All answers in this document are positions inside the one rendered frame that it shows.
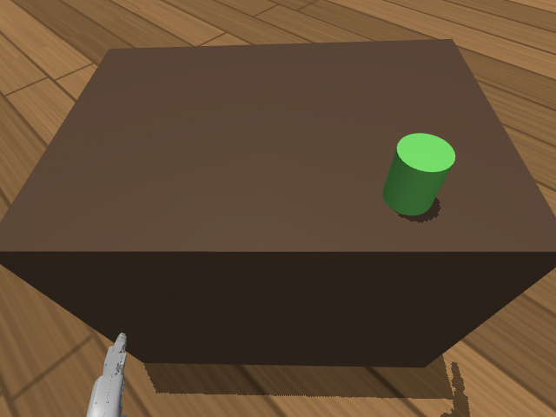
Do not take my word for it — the left robot hand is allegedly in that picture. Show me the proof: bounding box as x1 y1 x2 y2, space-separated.
86 333 128 417

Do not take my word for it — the can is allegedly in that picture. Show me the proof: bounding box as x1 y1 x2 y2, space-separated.
382 133 455 215

